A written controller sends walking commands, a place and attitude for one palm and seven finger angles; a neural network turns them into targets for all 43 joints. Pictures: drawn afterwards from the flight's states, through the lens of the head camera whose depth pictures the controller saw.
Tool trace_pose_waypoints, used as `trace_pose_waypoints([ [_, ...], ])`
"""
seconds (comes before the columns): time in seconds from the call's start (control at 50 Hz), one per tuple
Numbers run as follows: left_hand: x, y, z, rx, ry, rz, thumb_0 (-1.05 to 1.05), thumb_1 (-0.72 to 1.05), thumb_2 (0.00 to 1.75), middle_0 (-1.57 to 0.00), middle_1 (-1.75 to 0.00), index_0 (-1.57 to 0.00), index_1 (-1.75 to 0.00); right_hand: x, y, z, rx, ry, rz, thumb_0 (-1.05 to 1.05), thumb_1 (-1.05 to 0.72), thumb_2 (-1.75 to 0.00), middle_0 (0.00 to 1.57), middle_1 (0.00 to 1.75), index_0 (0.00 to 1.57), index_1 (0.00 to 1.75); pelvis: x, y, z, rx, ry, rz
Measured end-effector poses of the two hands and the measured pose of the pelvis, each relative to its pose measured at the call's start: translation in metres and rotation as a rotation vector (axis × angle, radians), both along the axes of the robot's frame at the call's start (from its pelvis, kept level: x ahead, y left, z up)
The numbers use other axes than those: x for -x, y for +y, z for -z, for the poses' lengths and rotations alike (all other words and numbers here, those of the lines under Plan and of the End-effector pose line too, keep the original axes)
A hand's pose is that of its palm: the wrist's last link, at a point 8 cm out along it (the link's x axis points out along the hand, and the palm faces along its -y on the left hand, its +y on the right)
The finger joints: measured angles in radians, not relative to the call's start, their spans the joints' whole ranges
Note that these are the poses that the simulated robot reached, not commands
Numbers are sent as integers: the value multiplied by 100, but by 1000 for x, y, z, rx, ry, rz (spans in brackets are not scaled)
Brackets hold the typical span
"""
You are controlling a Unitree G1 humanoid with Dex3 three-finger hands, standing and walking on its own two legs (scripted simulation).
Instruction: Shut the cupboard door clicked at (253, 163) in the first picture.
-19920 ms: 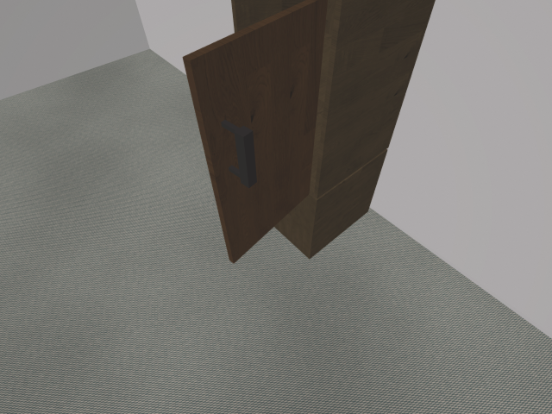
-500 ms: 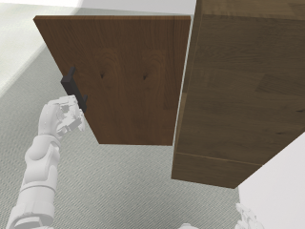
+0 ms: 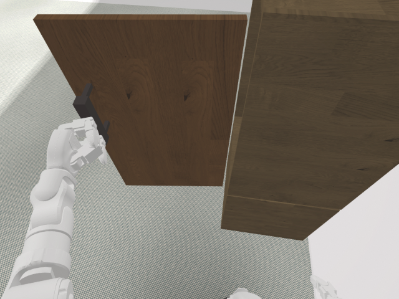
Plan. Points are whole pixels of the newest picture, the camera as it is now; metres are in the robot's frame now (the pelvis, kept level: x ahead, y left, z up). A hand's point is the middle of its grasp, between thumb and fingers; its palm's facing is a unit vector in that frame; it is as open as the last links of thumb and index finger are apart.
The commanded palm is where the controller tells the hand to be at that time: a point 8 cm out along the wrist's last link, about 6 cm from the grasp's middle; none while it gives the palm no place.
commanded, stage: push the door shut along its arc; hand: left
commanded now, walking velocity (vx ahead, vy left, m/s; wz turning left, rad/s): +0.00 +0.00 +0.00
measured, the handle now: (95, 115) +0.48 +0.25 +0.08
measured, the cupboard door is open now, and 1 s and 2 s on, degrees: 98 80 61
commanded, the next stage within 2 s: pull the fist back off the door in 1.92 s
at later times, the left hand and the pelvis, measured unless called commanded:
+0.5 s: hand (101, 130) +0.42 +0.22 +0.09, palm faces -0.09 -1.00 -0.01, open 3.1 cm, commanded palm +0.41 +0.26 +0.08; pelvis -0.01 +0.01 -0.01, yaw +1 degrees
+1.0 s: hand (125, 106) +0.49 +0.18 +0.09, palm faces -0.24 -0.97 +0.00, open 3.1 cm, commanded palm +0.49 +0.24 +0.08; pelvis +0.00 +0.02 -0.02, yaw -1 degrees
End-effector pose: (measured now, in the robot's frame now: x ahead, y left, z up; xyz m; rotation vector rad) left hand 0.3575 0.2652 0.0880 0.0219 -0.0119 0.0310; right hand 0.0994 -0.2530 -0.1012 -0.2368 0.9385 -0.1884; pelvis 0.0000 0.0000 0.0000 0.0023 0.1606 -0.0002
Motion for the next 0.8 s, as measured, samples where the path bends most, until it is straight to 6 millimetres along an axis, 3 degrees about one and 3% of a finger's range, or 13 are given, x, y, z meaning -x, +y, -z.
trace_pose_waypoints([
  [0.18, -7, 3, -1, 7, 7, 28, 1, 90, 90, -130, -150, -130, -150, -7, 3, -4, 2, -24, -1, 1, -90, -90, 20, 30, 20, 30, -1, 3, 1, 1, 3, 2],
  [0.32, -22, 6, -3, 9, 9, 73, 1, 90, 90, -130, -150, -130, -150, -1, 3, -1, 18, 2, -2, 0, -90, -90, 20, 30, 20, 30, 2, 5, 3, 5, 12, -5],
  [0.56, -58, 6, -4, 4, 30, 139, 1, 90, 91, -130, -150, -132, -150, 40, 1, 10, 41, 133, 27, 0, -90, -90, 20, 30, 20, 30, 8, 11, 9, 12, 56, -15],
  [0.8, -97, -9, -1, 2, 49, 216, 1, 90, 90, -130, -150, -131, -150, 85, 0, 15, 60, 269, 83, 0, -90, -90, 20, 30, 20, 30, 9, 16, 14, 19, 110, -12],
])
